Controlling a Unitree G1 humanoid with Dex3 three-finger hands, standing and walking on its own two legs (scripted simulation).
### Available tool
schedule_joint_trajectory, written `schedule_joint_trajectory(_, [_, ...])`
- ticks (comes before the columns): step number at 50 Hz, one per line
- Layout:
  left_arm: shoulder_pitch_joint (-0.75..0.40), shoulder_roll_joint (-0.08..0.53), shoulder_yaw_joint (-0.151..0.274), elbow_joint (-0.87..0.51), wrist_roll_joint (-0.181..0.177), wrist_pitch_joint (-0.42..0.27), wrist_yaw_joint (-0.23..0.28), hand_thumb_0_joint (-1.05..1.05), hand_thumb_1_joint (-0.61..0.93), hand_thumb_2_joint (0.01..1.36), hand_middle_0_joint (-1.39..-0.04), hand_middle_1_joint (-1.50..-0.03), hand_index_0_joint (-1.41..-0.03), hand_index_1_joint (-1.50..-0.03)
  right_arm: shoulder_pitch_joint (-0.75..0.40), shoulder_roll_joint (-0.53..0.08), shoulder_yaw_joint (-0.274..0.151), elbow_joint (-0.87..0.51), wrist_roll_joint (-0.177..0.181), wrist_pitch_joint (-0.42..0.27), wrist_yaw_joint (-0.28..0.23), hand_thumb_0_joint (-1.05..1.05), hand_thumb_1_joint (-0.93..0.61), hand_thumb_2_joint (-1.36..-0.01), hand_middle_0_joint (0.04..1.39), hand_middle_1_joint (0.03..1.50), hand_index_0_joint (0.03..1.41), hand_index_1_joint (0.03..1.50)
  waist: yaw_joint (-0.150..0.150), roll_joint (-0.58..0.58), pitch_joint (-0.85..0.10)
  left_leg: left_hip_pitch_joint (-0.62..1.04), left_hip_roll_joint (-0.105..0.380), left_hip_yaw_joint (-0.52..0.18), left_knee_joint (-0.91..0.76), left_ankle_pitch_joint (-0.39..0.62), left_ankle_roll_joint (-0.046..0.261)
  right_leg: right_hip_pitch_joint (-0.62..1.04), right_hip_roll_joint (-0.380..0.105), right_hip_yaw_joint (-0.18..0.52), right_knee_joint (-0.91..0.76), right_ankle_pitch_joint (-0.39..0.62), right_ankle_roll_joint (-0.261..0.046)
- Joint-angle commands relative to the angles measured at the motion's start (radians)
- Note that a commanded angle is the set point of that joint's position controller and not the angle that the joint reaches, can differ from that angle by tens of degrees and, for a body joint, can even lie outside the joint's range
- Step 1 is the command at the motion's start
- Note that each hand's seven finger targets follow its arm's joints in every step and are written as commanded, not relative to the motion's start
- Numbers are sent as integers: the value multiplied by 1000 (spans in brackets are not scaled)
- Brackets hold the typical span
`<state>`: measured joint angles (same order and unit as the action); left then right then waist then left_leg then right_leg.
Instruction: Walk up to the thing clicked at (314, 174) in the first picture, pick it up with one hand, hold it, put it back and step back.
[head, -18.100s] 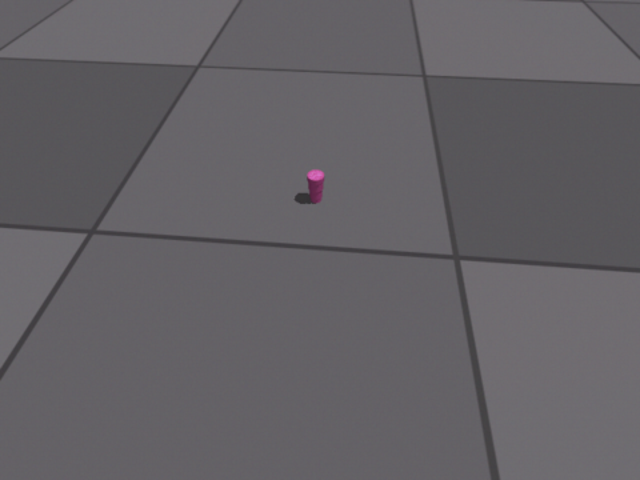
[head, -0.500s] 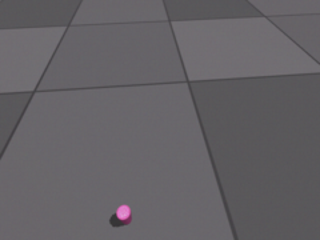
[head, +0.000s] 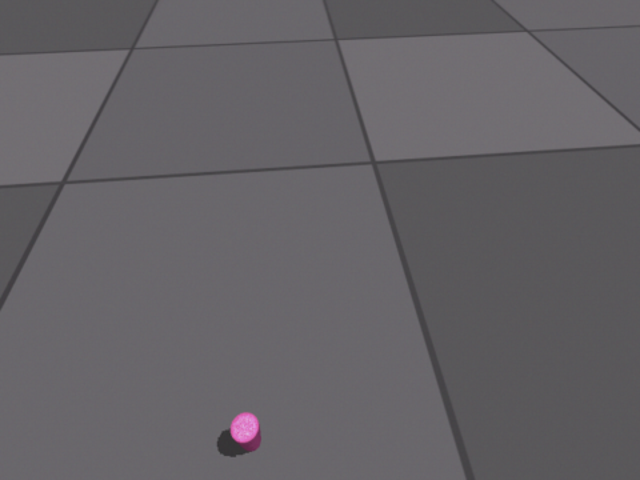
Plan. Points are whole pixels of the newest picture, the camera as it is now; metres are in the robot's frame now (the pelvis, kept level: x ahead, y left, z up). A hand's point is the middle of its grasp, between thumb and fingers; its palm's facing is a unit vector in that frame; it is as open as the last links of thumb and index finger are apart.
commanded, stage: stand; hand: left
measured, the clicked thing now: (248, 434) +0.36 +0.22 -0.71
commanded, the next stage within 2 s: none
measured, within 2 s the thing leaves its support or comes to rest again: neither
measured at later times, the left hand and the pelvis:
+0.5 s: hand out of the picture +0.08 +0.25 -0.16, palm faces -0.04 -0.94 -0.35, open 7.4 cm; pelvis +0.01 +0.00 +0.00, yaw +0 degrees
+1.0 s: hand out of the picture +0.08 +0.25 -0.15, palm faces -0.03 -0.94 -0.35, open 7.4 cm; pelvis +0.01 -0.01 +0.00, yaw +0 degrees
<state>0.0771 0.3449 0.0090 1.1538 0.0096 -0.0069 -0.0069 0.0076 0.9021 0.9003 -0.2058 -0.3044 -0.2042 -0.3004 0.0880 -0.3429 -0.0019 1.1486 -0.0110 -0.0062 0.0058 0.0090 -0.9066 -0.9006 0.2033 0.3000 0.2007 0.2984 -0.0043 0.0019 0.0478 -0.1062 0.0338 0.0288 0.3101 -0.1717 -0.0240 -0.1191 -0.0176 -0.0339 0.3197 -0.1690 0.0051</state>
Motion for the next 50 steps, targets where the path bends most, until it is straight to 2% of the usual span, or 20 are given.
schedule_joint_trajectory(1, [-39, 218, 39, -66, -3, -26, 13, 0, 900, 900, -200, -300, -200, -300, -42, -210, -37, -56, 1, -25, -12, 0, -900, -900, 200, 300, 200, 300, 3, 8, -84, 14, 116, -88, -53, 155, 26, 24, -119, 97, -44, 145, -17])
schedule_joint_trajectory(3, [-34, 216, 35, -69, 1, -28, 13, 0, 900, 900, -200, -300, -200, -300, -48, -216, -40, -60, 0, -25, -11, 0, -900, -900, 200, 300, 200, 300, 4, 6, -104, 33, 117, -84, -44, 172, 29, 31, -123, 97, -43, 171, -17])
schedule_joint_trajectory(4, [-40, 219, 36, -70, 0, -28, 14, 0, 900, 900, -200, -300, -200, -300, -37, -215, -39, -60, 2, -24, -11, 0, -900, -900, 200, 300, 200, 300, -3, 4, -103, 28, 118, -83, -44, 168, 30, 36, -124, 97, -45, 167, -17])
schedule_joint_trajectory(10, [-35, 222, 31, -74, -1, -26, 13, 0, 900, 900, -200, -300, -200, -300, -39, -212, -37, -62, 1, -23, -9, 0, -900, -900, 200, 300, 200, 300, 1, -2, -63, -6, 111, -86, -59, 96, 28, 18, -120, 97, -61, 97, -18])
schedule_joint_trajectory(14, [-35, 220, 30, -79, -1, -28, 12, 0, 900, 900, -200, -300, -200, -300, -29, -214, -36, -60, 1, -23, -9, 0, -900, -900, 200, 300, 200, 300, -2, 0, -72, 0, 108, -83, -57, 92, 28, 13, -122, 101, -64, 103, -18])
schedule_joint_trajectory(16, [-35, 222, 29, -81, 0, -30, 14, 0, 900, 900, -200, -300, -200, -300, -31, -218, -38, -64, 1, -23, -9, 0, -900, -900, 200, 300, 200, 300, -3, -5, -89, 21, 114, -84, -46, 128, 31, 22, -125, 101, -56, 141, -18])
schedule_joint_trajectory(18, [-33, 226, 29, -81, -2, -29, 15, 0, 900, 900, -200, -300, -200, -300, -28, -209, -36, -63, 0, -21, -8, 0, -900, -900, 200, 300, 200, 300, -3, -16, -72, 5, 108, -85, -51, 103, 27, 12, -121, 99, -64, 105, -18])
schedule_joint_trajectory(22, [-22, 224, 29, -82, -1, -27, 14, 0, 900, 900, -200, -300, -200, -300, -36, -217, -38, -64, 2, -22, -9, 0, -900, -900, 200, 300, 200, 300, 2, 7, -83, 19, 112, -87, -47, 133, 25, 13, -117, 94, -53, 123, -21])
schedule_joint_trajectory(23, [-26, 224, 27, -82, -2, -28, 14, 0, 900, 900, -200, -300, -200, -300, -21, -214, -36, -62, -1, -22, -8, 0, -900, -900, 200, 300, 200, 300, -4, 1, -88, 12, 109, -80, -47, 114, 26, 20, -122, 101, -55, 125, -22])
schedule_joint_trajectory(29, [-15, 227, 28, -82, -1, -30, 16, 0, 900, 900, -200, -300, -200, -300, -19, -217, -38, -65, 0, -21, -10, 0, -900, -900, 200, 300, 200, 300, -3, -4, -109, 41, 115, -76, -34, 184, 30, 36, -125, 96, -37, 217, -23])
schedule_joint_trajectory(37, [-13, 224, 27, -81, -3, -28, 18, 0, 900, 900, -200, -300, -200, -300, -21, -213, -35, -66, 2, -18, -10, 0, -900, -900, 200, 300, 200, 300, 1, 0, -70, 23, 111, -77, -43, 136, 28, 25, -122, 99, -56, 171, -23])
schedule_joint_trajectory(50, [-10, 228, 29, -86, -1, -28, 17, 0, 900, 900, -200, -300, -200, -301, -20, -216, -36, -73, 2, -18, -10, 0, -900, -900, 200, 300, 200, 300, 1, -5, -75, 33, 114, -75, -41, 128, 29, 20, -119, 100, -60, 160, -26])
